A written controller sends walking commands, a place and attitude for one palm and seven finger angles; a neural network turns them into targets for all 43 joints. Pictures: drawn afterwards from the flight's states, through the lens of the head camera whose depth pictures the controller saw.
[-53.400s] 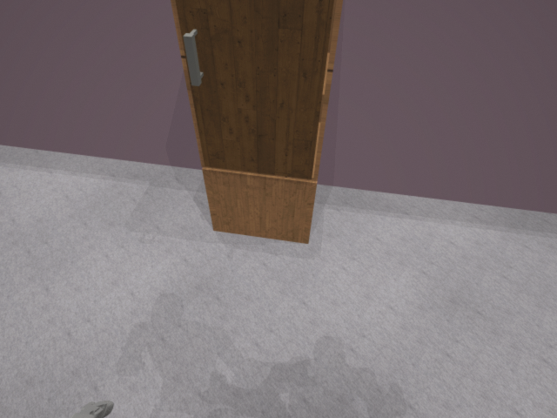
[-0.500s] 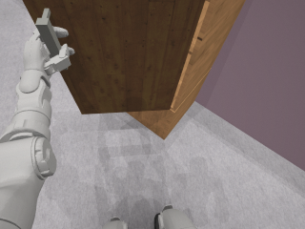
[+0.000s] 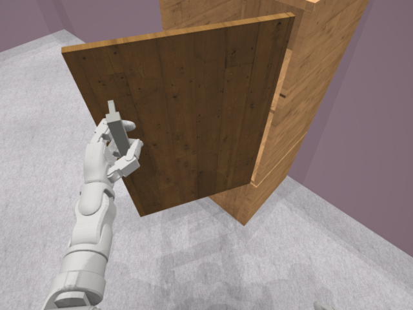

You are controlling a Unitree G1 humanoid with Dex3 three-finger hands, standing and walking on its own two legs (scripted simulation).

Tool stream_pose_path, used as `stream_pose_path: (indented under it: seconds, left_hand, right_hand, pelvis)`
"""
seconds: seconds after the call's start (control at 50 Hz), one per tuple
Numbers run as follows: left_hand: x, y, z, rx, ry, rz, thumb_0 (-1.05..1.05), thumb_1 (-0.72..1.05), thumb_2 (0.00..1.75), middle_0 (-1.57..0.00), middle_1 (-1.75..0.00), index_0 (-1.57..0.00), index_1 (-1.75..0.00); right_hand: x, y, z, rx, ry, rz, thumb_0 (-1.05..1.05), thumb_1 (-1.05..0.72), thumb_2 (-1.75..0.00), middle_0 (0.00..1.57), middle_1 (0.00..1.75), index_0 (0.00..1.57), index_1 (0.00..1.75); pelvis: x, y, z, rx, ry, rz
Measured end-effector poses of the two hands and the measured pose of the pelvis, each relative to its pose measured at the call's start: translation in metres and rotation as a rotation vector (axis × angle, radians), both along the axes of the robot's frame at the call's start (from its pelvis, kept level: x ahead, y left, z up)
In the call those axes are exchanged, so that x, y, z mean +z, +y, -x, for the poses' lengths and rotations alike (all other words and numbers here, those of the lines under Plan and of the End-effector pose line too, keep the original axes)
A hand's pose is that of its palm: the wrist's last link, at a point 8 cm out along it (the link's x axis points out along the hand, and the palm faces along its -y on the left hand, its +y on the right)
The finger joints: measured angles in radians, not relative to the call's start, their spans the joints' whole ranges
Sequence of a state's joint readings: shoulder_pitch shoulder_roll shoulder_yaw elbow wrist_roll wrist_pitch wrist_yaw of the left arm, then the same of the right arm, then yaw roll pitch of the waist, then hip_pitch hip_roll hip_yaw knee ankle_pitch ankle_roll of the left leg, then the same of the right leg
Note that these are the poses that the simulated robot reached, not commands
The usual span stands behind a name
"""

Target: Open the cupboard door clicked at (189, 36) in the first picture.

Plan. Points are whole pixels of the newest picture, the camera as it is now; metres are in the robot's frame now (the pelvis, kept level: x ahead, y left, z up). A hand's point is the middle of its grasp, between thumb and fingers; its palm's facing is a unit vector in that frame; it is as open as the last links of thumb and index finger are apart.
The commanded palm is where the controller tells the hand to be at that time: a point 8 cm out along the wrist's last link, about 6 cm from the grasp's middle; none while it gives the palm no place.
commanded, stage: pull the door open along its arc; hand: left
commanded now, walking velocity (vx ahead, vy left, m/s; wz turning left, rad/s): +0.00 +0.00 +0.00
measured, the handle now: (121, 135) +0.44 +0.17 +0.10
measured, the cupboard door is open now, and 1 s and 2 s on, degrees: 62 82 84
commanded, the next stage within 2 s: open thumb and fingers to let go in 0.38 s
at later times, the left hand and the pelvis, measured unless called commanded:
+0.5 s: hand (175, 202) +0.29 +0.05 +0.09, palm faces +0.44 -0.90 -0.01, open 6.3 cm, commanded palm +0.24 +0.10 +0.09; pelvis -0.01 -0.04 +0.00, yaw +5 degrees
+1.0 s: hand (175, 201) +0.29 +0.05 +0.10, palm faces +0.41 -0.91 +0.00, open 12.6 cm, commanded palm +0.25 +0.10 +0.09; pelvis -0.03 -0.04 +0.00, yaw +5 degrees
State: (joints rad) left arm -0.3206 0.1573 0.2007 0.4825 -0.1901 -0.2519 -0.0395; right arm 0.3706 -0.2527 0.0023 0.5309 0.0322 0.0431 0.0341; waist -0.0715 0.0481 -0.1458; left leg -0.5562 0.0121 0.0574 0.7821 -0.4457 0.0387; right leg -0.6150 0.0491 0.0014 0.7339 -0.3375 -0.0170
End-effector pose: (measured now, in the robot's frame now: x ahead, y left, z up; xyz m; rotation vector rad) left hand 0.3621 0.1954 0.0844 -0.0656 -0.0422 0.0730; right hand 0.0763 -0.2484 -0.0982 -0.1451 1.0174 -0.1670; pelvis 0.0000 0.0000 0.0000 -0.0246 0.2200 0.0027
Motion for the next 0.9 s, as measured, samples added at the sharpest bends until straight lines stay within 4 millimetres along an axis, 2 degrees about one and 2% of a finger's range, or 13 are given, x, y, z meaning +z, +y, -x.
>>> stream_pose_path:
  seconds: [0.1, 0.18, 0.24, 0.32, 0.46, 0.64, 0.76, 0.9]
  left_hand:
    - [0.001, -0.029, 0.048, 0.086, 0.008, 0.004, 0.02, 0.66, 0.69, -0.38, -1.35, -0.36, -1.33]
    - [0.004, -0.051, 0.077, 0.147, 0.032, 0.001, 0.02, 0.64, 0.68, -0.38, -1.33, -0.36, -1.32]
    - [0.006, -0.066, 0.093, 0.196, 0.057, 0.003, 0.03, 0.64, 0.69, -0.37, -1.3, -0.36, -1.33]
    - [0.008, -0.082, 0.107, 0.269, 0.086, 0.007, 0.04, 0.64, 0.71, -0.36, -1.27, -0.36, -1.33]
    - [0.01, -0.099, 0.116, 0.369, 0.093, -0.036, 0.03, 0.66, 0.75, -0.34, -1.25, -0.34, -1.32]
    - [0.01, -0.102, 0.116, 0.388, 0.069, -0.075, 0.03, 0.63, 0.78, -0.35, -1.3, -0.34, -1.32]
    - [0.01, -0.101, 0.116, 0.371, 0.067, -0.066, 0.02, 0.41, 0.69, -0.35, -1.29, -0.34, -1.3]
    - [0.011, -0.101, 0.117, 0.36, 0.056, -0.055, 0.01, 0.0, 0.51, -0.33, -1.25, -0.33, -1.25]
  right_hand:
    - [0.012, 0.011, -0.051, 0.08, -0.14, -0.027, 0.01, -0.9, -0.9, 0.2, 0.3, 0.2, 0.3]
    - [0.025, 0.021, -0.083, 0.133, -0.225, -0.041, 0.01, -0.9, -0.9, 0.2, 0.3, 0.2, 0.3]
    - [0.033, 0.026, -0.099, 0.161, -0.265, -0.048, 0.01, -0.9, -0.9, 0.2, 0.3, 0.2, 0.3]
    - [0.038, 0.028, -0.111, 0.184, -0.286, -0.052, 0.01, -0.9, -0.9, 0.2, 0.3, 0.2, 0.3]
    - [0.03, 0.016, -0.108, 0.213, -0.243, -0.035, 0.01, -0.9, -0.9, 0.2, 0.3, 0.2, 0.3]
    - [0.003, -0.007, -0.08, 0.202, -0.136, -0.008, 0.01, -0.9, -0.9, 0.2, 0.3, 0.2, 0.3]
    - [-0.001, -0.013, -0.065, 0.184, -0.122, -0.005, 0.01, -0.9, -0.9, 0.2, 0.3, 0.2, 0.3]
    - [0.004, -0.009, -0.06, 0.181, -0.153, -0.003, 0.01, -0.9, -0.9, 0.2, 0.3, 0.2, 0.3]
  pelvis:
    - [0.002, -0.005, 0.002, 0.006, -0.044, -0.012]
    - [0.004, -0.011, 0.005, 0.015, -0.085, -0.021]
    - [0.006, -0.017, 0.006, 0.025, -0.112, -0.025]
    - [0.007, -0.026, 0.007, 0.038, -0.137, -0.028]
    - [0.006, -0.04, 0.008, 0.069, -0.151, -0.034]
    - [0.003, -0.049, 0.016, 0.091, -0.147, -0.045]
    - [0.004, -0.05, 0.022, 0.091, -0.153, -0.049]
    - [0.005, -0.047, 0.029, 0.085, -0.157, -0.047]
